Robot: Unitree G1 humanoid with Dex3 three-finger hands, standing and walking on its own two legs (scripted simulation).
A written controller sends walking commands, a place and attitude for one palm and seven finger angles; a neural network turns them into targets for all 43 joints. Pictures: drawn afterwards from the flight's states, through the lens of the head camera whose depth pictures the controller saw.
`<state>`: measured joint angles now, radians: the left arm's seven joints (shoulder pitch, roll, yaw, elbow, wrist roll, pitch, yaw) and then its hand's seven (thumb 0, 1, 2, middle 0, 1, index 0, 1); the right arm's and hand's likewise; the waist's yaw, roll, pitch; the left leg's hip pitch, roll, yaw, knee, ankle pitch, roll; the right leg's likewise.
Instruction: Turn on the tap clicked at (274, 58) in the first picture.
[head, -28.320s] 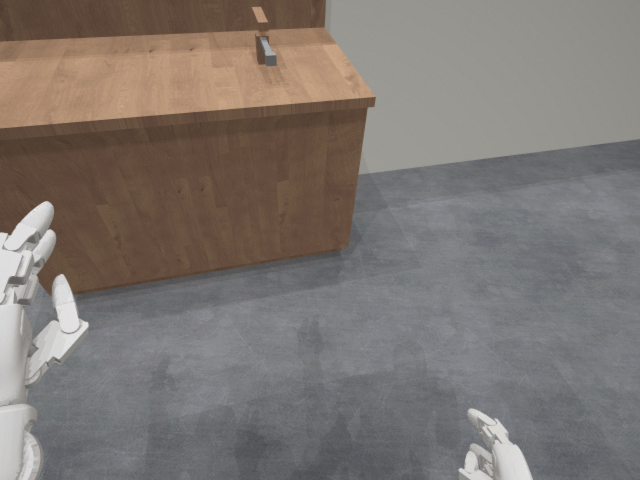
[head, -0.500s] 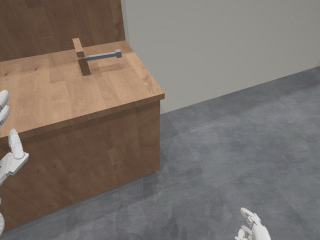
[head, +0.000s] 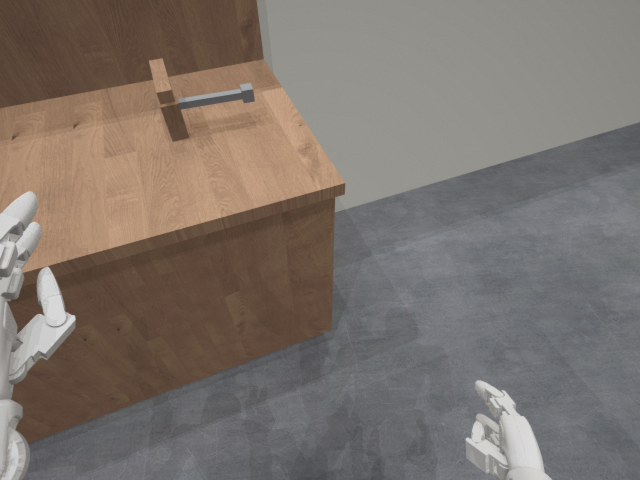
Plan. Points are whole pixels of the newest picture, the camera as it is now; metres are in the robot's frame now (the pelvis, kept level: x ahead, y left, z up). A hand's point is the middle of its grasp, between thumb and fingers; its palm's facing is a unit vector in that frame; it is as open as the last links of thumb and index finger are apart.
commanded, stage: stop stepping back and stand still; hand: left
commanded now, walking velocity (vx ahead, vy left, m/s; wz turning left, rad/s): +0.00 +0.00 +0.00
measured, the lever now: (247, 93) +0.83 +0.21 +0.05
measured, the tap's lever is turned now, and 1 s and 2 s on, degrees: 86 86 86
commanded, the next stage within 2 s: stand and check the lever's angle in 0.08 s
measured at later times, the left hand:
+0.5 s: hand (42, 373) +0.18 +0.25 +0.15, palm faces +0.40 -0.84 -0.38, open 7.4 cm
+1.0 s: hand (11, 378) +0.17 +0.27 +0.16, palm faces +0.41 -0.84 -0.36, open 7.4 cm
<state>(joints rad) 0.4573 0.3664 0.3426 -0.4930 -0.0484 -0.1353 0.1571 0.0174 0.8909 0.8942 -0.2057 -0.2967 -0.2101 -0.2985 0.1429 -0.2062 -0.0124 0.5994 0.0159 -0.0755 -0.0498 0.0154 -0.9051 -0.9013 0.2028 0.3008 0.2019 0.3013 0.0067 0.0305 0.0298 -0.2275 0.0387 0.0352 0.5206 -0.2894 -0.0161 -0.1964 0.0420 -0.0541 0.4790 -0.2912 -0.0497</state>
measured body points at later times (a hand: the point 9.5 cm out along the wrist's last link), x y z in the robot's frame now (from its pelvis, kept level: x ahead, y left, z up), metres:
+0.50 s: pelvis -0.03 +0.01 +0.01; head -0.03 +0.00 +0.46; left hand +0.15 +0.30 +0.17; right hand +0.13 -0.23 -0.09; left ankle -0.02 +0.13 -0.74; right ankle -0.02 -0.08 -0.74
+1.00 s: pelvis -0.04 +0.03 +0.01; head -0.04 +0.03 +0.46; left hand +0.14 +0.32 +0.18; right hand +0.14 -0.20 -0.07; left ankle -0.02 +0.13 -0.74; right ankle -0.02 -0.08 -0.74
